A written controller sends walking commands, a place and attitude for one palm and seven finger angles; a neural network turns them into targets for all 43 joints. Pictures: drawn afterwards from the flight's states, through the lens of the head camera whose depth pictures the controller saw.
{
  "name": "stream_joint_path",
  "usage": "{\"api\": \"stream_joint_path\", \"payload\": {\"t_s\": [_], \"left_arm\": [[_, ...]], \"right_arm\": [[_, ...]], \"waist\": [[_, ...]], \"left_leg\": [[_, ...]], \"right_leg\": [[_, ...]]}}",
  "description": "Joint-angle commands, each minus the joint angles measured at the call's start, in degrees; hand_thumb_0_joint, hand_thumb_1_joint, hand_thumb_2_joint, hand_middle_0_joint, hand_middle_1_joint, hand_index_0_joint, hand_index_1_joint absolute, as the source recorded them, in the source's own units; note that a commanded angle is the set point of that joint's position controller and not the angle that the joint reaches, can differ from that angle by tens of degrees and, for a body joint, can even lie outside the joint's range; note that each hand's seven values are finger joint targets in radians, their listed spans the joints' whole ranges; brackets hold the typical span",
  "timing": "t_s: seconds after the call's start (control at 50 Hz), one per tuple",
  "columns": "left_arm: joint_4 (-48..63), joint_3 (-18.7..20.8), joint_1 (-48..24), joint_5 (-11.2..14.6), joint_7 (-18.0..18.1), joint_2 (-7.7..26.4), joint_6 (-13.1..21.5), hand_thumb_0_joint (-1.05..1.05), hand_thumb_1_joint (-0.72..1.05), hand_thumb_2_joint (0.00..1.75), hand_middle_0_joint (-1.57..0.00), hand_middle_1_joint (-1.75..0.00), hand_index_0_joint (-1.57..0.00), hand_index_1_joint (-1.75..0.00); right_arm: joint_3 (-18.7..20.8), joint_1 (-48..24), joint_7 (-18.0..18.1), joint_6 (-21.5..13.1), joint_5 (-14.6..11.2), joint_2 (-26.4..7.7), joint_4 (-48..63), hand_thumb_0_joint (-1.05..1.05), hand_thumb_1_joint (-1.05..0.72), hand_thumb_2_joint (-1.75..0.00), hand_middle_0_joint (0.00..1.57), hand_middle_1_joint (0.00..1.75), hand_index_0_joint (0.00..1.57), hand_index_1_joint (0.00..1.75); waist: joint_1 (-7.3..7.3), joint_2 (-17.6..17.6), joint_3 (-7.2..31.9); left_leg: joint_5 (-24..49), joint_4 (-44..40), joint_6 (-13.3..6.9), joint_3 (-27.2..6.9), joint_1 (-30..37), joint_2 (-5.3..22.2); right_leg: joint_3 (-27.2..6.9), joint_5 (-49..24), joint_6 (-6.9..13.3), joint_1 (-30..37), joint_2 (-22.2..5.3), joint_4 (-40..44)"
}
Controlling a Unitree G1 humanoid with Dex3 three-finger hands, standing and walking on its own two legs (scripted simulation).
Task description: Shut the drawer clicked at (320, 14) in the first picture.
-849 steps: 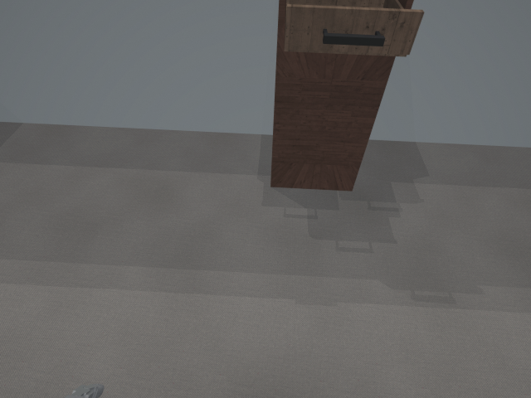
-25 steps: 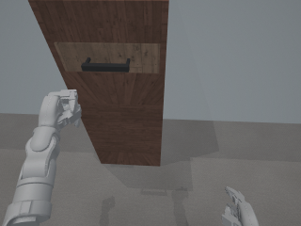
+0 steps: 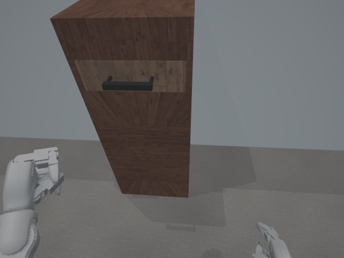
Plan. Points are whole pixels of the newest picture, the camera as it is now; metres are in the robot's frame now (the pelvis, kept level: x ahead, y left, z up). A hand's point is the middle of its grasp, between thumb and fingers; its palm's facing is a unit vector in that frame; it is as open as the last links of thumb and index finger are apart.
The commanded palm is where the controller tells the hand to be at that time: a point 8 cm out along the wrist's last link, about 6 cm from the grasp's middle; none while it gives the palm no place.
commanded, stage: draw the hand back to the body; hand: left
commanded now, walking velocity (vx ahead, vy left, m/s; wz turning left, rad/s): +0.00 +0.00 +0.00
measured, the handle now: (129, 82) +0.63 +0.23 +0.09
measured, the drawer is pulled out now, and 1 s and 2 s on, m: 0.00 0.00 0.00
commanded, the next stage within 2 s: step back with the hand held close in 0.28 s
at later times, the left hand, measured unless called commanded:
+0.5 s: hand (41, 188) +0.18 +0.25 +0.16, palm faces +0.44 -0.80 -0.41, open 3.3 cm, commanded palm +0.12 +0.28 +0.17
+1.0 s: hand (24, 217) +0.13 +0.26 +0.15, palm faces +0.37 -0.79 -0.49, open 3.3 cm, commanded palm +0.07 +0.30 +0.17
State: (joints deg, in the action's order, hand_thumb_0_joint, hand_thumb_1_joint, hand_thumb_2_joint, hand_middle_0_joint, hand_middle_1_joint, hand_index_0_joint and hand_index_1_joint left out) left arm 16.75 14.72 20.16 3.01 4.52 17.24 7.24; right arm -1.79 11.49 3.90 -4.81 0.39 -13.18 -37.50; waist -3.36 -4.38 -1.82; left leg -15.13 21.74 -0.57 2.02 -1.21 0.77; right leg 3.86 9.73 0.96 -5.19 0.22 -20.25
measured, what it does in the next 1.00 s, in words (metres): shifts its weight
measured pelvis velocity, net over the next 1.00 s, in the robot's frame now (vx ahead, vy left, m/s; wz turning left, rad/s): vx -0.06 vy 0.02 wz -0.01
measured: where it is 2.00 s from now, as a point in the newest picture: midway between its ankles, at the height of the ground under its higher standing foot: outside the picture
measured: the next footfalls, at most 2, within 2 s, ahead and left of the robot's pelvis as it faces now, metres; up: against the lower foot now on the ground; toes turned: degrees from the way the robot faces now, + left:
right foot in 1.28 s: -0.03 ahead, -0.10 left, +0.00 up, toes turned +4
right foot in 1.84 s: -0.25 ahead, -0.11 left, -0.01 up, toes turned -3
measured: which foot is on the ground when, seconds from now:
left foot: down 0.00-1.00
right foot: down 0.00-1.00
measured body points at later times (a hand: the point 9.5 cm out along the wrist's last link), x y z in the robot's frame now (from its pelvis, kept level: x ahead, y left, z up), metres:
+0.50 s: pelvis -0.01 +0.00 +0.00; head -0.02 -0.02 +0.45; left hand +0.15 +0.29 +0.19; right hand +0.19 -0.20 -0.08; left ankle -0.03 +0.11 -0.74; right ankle +0.02 -0.11 -0.75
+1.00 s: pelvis -0.06 +0.02 -0.02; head -0.04 +0.02 +0.43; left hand +0.11 +0.30 +0.18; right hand +0.12 -0.21 -0.09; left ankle -0.03 +0.11 -0.75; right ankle +0.02 -0.11 -0.75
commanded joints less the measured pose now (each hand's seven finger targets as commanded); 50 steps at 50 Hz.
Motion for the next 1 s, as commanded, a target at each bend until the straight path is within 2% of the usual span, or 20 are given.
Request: {"api": "stream_joint_path", "payload": {"t_s": [0.0,0.02,0.06,0.08,0.14,0.16,0.22,0.28,0.38,0.4,0.42,0.44,0.48,0.54,0.62,0.68,0.76,0.88,0.92,0.98], "left_arm": [[18.1,7.3,-1.3,0.0,1.6,10.8,3.9,0.00,0.90,0.90,-1.40,-1.60,-1.40,-1.60],[19.1,7.6,0.4,0.1,1.8,10.6,4.0,0.00,0.90,0.90,-1.40,-1.60,-1.40,-1.60],[20.7,7.8,4.0,-0.1,1.9,10.3,4.1,0.00,0.90,0.90,-1.40,-1.60,-1.40,-1.60],[21.2,8.5,5.7,0.0,2.0,10.7,4.1,0.00,0.90,0.90,-1.40,-1.60,-1.40,-1.60],[19.8,6.4,2.0,-0.6,2.2,9.2,4.0,0.00,0.90,0.90,-1.40,-1.60,-1.40,-1.60],[19.9,6.2,0.7,-0.8,2.3,9.0,4.0,0.00,0.90,0.90,-1.40,-1.60,-1.40,-1.60],[18.5,6.5,0.1,-0.9,2.7,9.3,4.0,0.00,0.90,0.90,-1.40,-1.60,-1.40,-1.60],[19.5,6.9,0.8,-0.9,2.9,9.5,4.1,0.00,0.90,0.90,-1.40,-1.60,-1.40,-1.60],[20.0,7.4,2.4,-0.8,2.7,9.5,3.8,0.00,0.90,0.90,-1.40,-1.60,-1.40,-1.60],[23.4,16.6,-6.6,-0.6,3.1,18.0,6.9,0.00,0.90,0.90,-1.40,-1.60,-1.40,-1.60],[17.7,12.2,3.5,-0.7,2.5,11.7,6.9,0.00,0.90,0.90,-1.40,-1.60,-1.40,-1.60],[16.3,10.4,8.1,-0.8,2.0,9.6,6.6,0.00,0.90,0.90,-1.40,-1.60,-1.40,-1.60],[19.8,9.6,9.1,-1.0,1.8,9.8,7.1,0.00,0.90,0.90,-1.40,-1.60,-1.40,-1.60],[22.4,10.9,12.5,-0.8,2.4,10.9,7.8,0.00,0.90,0.90,-1.40,-1.60,-1.40,-1.60],[24.1,13.4,14.8,-0.7,2.9,13.0,8.0,0.00,0.90,0.90,-1.40,-1.60,-1.40,-1.60],[25.5,14.0,16.1,-0.6,3.0,13.2,8.0,0.00,0.90,0.90,-1.40,-1.60,-1.40,-1.60],[26.1,13.3,16.2,-1.2,3.2,12.5,8.1,0.00,0.90,0.90,-1.40,-1.60,-1.40,-1.60],[26.5,13.7,13.6,-2.3,4.0,12.5,9.4,0.00,0.90,0.90,-1.40,-1.60,-1.40,-1.60],[27.1,13.9,12.6,-2.6,4.4,12.7,10.0,0.00,0.90,0.90,-1.40,-1.60,-1.40,-1.60],[27.2,13.6,11.7,-2.7,4.9,12.6,10.8,0.00,0.90,0.90,-1.40,-1.60,-1.40,-1.60]], "right_arm": [[2.6,-9.0,0.3,-4.6,0.3,-5.2,10.4,0.00,-0.90,-0.90,0.20,0.30,0.20,0.30],[2.5,-8.7,0.4,-5.0,0.4,-5.1,10.6,0.00,-0.90,-0.90,0.20,0.30,0.20,0.30],[2.5,-8.5,0.5,-5.5,0.3,-4.9,10.9,0.00,-0.90,-0.90,0.20,0.30,0.20,0.30],[2.7,-8.3,0.7,-5.8,0.3,-4.8,10.9,0.00,-0.90,-0.90,0.20,0.30,0.20,0.30],[2.6,-7.9,1.1,-6.4,0.3,-5.0,10.1,0.00,-0.90,-0.90,0.20,0.30,0.20,0.30],[2.6,-7.6,1.2,-6.6,0.2,-5.0,9.9,0.00,-0.90,-0.90,0.20,0.30,0.20,0.30],[2.4,-7.5,1.7,-7.1,0.4,-4.9,9.7,0.00,-0.90,-0.90,0.20,0.30,0.20,0.30],[2.4,-7.6,1.5,-7.4,0.6,-4.7,9.6,0.00,-0.90,-0.90,0.20,0.30,0.20,0.30],[2.1,-7.7,1.1,-7.5,0.8,-4.5,9.5,0.00,-0.90,-0.90,0.20,0.30,0.20,0.30],[1.1,-6.4,0.6,-5.8,-0.1,-5.3,12.4,0.00,-0.90,-0.90,0.20,0.30,0.20,0.30],[2.1,-6.7,0.9,-4.6,0.6,-4.6,11.3,0.00,-0.90,-0.90,0.20,0.30,0.20,0.30],[2.6,-6.2,0.4,-3.6,0.5,-5.3,11.6,0.00,-0.90,-0.90,0.20,0.30,0.20,0.30],[3.0,-6.6,0.3,-2.5,0.6,-5.7,11.9,0.00,-0.90,-0.90,0.20,0.30,0.20,0.30],[3.6,-6.3,0.5,-1.5,0.4,-6.0,12.9,0.00,-0.90,-0.90,0.20,0.30,0.20,0.30],[4.4,-6.6,1.0,-0.2,0.0,-5.9,14.5,0.00,-0.90,-0.90,0.20,0.30,0.20,0.30],[4.9,-6.3,1.0,0.5,-0.2,-5.8,15.4,0.00,-0.90,-0.90,0.20,0.30,0.20,0.30],[5.1,-6.2,1.1,0.3,-0.3,-6.1,16.0,0.00,-0.90,-0.90,0.20,0.30,0.20,0.30],[5.0,-4.8,1.4,-0.9,-0.4,-6.3,16.4,0.00,-0.90,-0.90,0.20,0.30,0.20,0.30],[4.9,-4.6,1.6,-1.4,-0.4,-6.2,16.6,0.00,-0.90,-0.90,0.20,0.30,0.20,0.30],[4.9,-3.5,1.6,-2.0,-0.2,-6.3,16.1,0.00,-0.90,-0.90,0.20,0.30,0.20,0.30]], "waist": [[-0.69,0.0,4.6],[-0.75,1.1,4.2],[-0.94,0.6,2.9],[-1.04,2.3,3.1],[0.14,2.3,-1.0],[0.30,1.5,-0.7],[0.05,2.4,-1.1],[-0.54,1.5,2.0],[-0.90,0.8,2.5],[2.02,-2.0,-5.3],[1.90,4.5,-3.1],[2.11,7.1,-0.7],[2.65,5.0,2.9],[2.49,1.3,8.7],[2.22,1.9,11.8],[2.30,2.0,12.8],[2.42,0.3,9.7],[3.23,3.0,5.7],[3.40,4.4,4.6],[3.74,6.2,4.7]], "left_leg": [[11.5,-2.7,-0.5,-1.4,-5.1,0.0],[11.0,-2.9,-0.5,-1.7,-5.4,0.1],[10.6,-2.7,-0.5,-1.5,-5.7,0.2],[10.1,-2.5,-0.6,-1.5,-5.4,0.3],[6.6,-2.8,-0.8,-1.5,-6.0,0.2],[6.3,-2.8,-0.9,-1.7,-5.6,0.2],[4.7,-3.0,-1.1,-1.8,-5.5,0.1],[6.6,-2.9,-0.9,-1.9,-4.8,0.0],[10.4,-2.8,-0.5,-2.0,-5.4,0.1],[3.9,-2.9,-1.1,-3.1,-11.4,0.4],[4.1,-0.9,-1.6,-3.7,-11.3,0.6],[5.5,0.6,-1.7,-3.4,-9.6,0.4],[7.6,1.8,-1.5,-3.0,-9.3,0.6],[14.2,0.6,-1.1,-3.8,-10.2,1.6],[24.3,1.2,-0.4,-4.8,-11.8,2.9],[27.0,2.2,-0.1,-4.9,-13.4,3.6],[18.7,0.5,-1.3,-6.0,-19.6,5.1],[-7.6,-0.5,-3.7,-7.1,-31.9,4.9],[-13.4,0.8,-3.7,-7.2,-32.6,3.8],[-15.8,6.1,-3.2,-6.7,-29.1,2.2]], "right_leg": [[-3.2,-4.6,0.4,4.1,-0.7,3.1],[-2.9,-4.1,0.3,4.0,-0.7,2.9],[-3.1,-3.5,0.3,3.1,-0.5,3.1],[-3.1,-3.0,0.2,2.8,-0.5,3.2],[-3.3,1.5,0.1,-0.4,-0.5,4.7],[-3.2,1.9,0.1,-0.4,-0.6,4.6],[-3.2,3.8,0.1,-0.7,-0.8,5.0],[-3.1,1.5,0.2,1.6,-0.9,3.8],[-3.0,-3.4,0.4,3.5,-0.7,2.7],[-8.1,-2.2,0.3,-3.2,-2.8,5.3],[-8.1,-1.2,0.2,-5.0,-4.1,6.5],[-8.3,-0.6,0.2,-6.0,-4.7,7.2],[-7.9,-3.6,0.4,-5.9,-5.5,5.7],[-5.6,-12.1,0.1,-1.5,-4.9,0.0],[-4.0,-20.0,-0.6,0.5,-4.0,-6.1],[-4.2,-22.7,-0.8,0.6,-3.9,-9.5],[-4.8,-16.0,-1.2,-0.5,-3.5,-12.0],[-8.6,-5.2,-0.8,-0.8,-4.5,-12.3],[-10.1,0.4,-0.4,-3.5,-5.2,-9.7],[-12.6,9.0,0.6,-10.2,-6.9,-5.0]]}}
